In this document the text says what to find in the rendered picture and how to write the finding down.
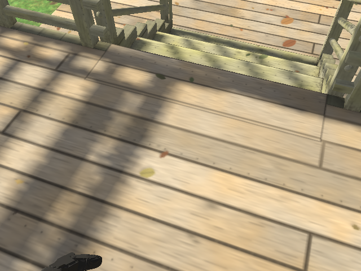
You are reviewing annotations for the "stairs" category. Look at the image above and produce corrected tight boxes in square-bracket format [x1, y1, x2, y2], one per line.
[130, 27, 324, 93]

